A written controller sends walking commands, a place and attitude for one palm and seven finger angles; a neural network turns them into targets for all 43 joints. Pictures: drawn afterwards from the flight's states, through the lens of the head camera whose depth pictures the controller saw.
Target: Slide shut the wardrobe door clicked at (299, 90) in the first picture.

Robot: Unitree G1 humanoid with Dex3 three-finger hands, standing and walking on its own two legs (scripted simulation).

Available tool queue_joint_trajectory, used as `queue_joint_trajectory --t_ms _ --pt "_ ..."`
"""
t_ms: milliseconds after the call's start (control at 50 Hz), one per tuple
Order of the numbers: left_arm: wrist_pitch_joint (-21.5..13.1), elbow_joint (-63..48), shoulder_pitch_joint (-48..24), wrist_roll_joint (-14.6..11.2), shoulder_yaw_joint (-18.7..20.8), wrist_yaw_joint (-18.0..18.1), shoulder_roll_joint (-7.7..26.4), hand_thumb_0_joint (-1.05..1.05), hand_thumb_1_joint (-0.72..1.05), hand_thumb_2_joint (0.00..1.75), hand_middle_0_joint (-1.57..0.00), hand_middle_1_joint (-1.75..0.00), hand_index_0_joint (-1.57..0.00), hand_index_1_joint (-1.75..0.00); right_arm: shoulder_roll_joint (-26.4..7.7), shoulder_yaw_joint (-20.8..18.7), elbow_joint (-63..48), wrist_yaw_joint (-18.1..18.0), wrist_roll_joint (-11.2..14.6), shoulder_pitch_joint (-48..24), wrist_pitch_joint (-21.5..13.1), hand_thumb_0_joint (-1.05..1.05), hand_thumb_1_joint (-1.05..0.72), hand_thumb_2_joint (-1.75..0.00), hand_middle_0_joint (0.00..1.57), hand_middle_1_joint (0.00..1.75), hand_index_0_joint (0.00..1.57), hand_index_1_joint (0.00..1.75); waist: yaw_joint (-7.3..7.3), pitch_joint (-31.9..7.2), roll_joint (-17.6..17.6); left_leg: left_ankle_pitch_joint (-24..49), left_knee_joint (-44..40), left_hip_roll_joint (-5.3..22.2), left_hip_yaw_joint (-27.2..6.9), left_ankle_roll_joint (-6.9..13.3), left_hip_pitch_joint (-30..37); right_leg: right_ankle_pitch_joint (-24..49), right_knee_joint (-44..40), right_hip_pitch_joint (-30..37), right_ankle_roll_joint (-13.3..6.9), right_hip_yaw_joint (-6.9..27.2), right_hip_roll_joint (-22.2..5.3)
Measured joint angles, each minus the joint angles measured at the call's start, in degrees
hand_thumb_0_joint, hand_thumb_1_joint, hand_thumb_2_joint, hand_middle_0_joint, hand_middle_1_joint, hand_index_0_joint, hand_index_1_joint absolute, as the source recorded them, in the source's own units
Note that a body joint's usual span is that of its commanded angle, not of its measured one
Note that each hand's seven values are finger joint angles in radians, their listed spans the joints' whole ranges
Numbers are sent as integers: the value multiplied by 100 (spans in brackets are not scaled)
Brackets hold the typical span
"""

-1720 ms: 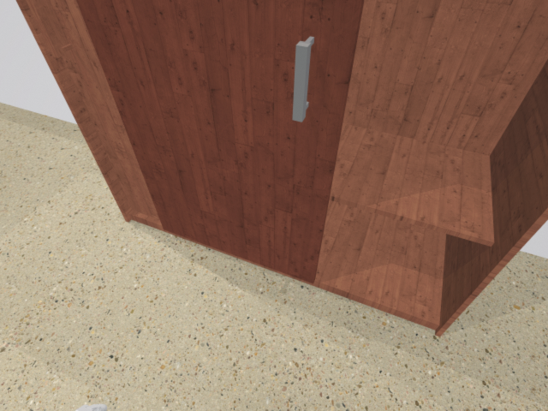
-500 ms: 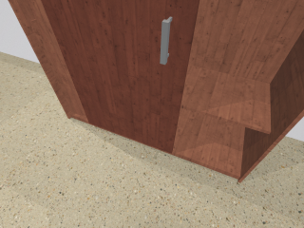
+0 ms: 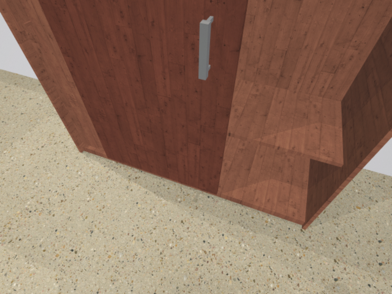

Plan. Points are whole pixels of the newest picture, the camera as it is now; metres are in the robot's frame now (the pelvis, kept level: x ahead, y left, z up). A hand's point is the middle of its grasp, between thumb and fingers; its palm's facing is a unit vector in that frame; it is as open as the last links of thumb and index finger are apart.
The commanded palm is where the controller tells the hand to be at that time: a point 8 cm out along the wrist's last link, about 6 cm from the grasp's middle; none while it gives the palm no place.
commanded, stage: turn to face it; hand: left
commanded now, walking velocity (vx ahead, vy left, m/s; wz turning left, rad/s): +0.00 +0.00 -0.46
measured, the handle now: (206, 48) +0.74 +0.03 +0.14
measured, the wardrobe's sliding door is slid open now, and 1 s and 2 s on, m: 0.49 0.49 0.49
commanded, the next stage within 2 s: take the last steps up to it in 0.52 s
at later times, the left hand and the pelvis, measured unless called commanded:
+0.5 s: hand out of the picture +0.05 +0.22 -0.19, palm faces -0.11 -0.97 -0.20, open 7.4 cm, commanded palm none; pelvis -0.03 +0.03 -0.01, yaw -9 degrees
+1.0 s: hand out of the picture +0.04 +0.19 -0.18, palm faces -0.20 -0.97 -0.16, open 7.4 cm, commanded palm none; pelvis +0.01 +0.03 +0.00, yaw -15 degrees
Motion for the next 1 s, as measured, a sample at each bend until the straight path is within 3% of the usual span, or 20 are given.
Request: queue_joint_trajectory --t_ms 220,340,380,440,480,500,540,580,620,680,780,820,880,940,1000 --pt "170 -528 256 59 94 -88 -446 0 91 90 -21 -30 -20 -30 452 -146 -444 -14 -9 355 173 1 -90 -89 20 30 20 30 -57 160 -22 -549 1103 204 390 -37 -580 -444 1229 -808 -50 377 239" --pt "94 -730 312 85 108 4 -739 0 90 90 -21 -30 -20 -30 444 -249 -462 -38 26 395 244 1 -91 -89 20 30 20 30 -20 219 60 -1397 2804 -41 -126 -44 -1328 -205 982 -899 -67 461 300" --pt "109 -749 358 93 132 23 -754 0 90 90 -21 -30 -20 -30 482 -254 -512 -49 40 386 204 1 -91 -89 20 30 20 30 -1 203 -23 -1386 2605 -97 -150 -49 -1288 -63 803 -889 -19 589 279" --pt "154 -733 418 81 178 27 -704 0 90 90 -21 -30 -20 -30 550 -244 -625 -66 58 404 117 1 -91 -89 20 30 20 30 -22 123 -151 -930 1625 -148 -168 -33 -955 61 683 -934 106 768 259" --pt "201 -733 453 51 216 23 -647 0 90 90 -21 -30 -20 -30 576 -226 -697 -82 49 471 22 1 -91 -89 20 30 20 30 -75 43 -183 -449 887 -127 -176 63 -676 20 821 -1050 174 829 299" --pt "231 -711 428 40 246 15 -597 0 90 90 -21 -30 -20 -30 620 -219 -712 -87 29 496 0 1 -91 -89 20 30 20 30 -86 49 -254 -370 905 -157 -124 128 -676 -276 1064 -1140 140 823 279" --pt "278 -667 390 59 308 -2 -511 0 90 90 -21 -30 -20 -30 698 -181 -718 -86 -17 565 -3 1 -91 -89 20 30 20 30 -78 43 -306 -406 886 -126 -17 209 -604 -877 1957 -1413 142 551 254" --pt "281 -645 366 76 371 -34 -431 0 91 90 -21 -30 -20 -30 772 -139 -684 -97 -51 634 12 1 -91 -89 20 30 20 30 -60 28 -323 -365 701 -69 76 232 -469 -987 2828 -1630 163 258 185" --pt "262 -636 359 74 399 -57 -385 0 91 90 -20 -30 -20 -30 817 -110 -624 -105 -65 680 20 1 -91 -89 20 30 20 30 -35 17 -299 -285 523 -8 167 241 -353 -981 3152 -1652 186 -2 63" --pt "243 -592 359 66 377 -69 -400 0 91 90 -20 -29 -20 -30 839 -97 -532 -101 -93 731 -2 1 -90 -89 20 30 20 30 -54 13 -187 -237 402 84 284 238 -244 -1091 2713 -1337 180 -302 -107" --pt "129 -450 395 80 271 -114 -546 0 91 90 -20 -29 -19 -30 808 -112 -333 -35 -114 986 -47 1 -90 -89 20 30 20 30 -180 -87 -4 -397 549 177 443 173 -209 -1029 1207 -441 11 -597 -198" --pt "-18 -420 433 89 226 -109 -608 0 91 90 -20 -29 -19 -30 784 -122 -222 -1 -72 1173 -50 1 -90 -89 20 30 20 30 -183 -158 6 -658 946 173 470 140 -364 -603 476 -70 -111 -589 -215" --pt "-221 -333 560 67 156 -65 -848 0 91 90 -20 -29 -20 -30 664 -172 35 80 -80 1339 91 1 -91 -89 20 30 20 30 -135 -207 235 -1311 2282 208 204 142 -904 -549 502 48 -83 -691 -121" --pt "-315 -225 888 72 137 -14 -991 0 91 90 -20 -29 -20 -30 620 -238 129 166 -104 1381 149 1 -91 -89 20 30 20 30 -102 -278 192 -920 3187 232 189 98 -1494 -523 112 349 -35 -671 -167" --pt "-353 -21 1162 89 121 0 -1068 0 91 90 -20 -30 -20 -30 618 -292 38 215 -91 1327 114 1 -91 -89 20 30 20 30 -130 -254 100 -453 3186 351 238 23 -1887 -432 -253 628 61 -665 -247"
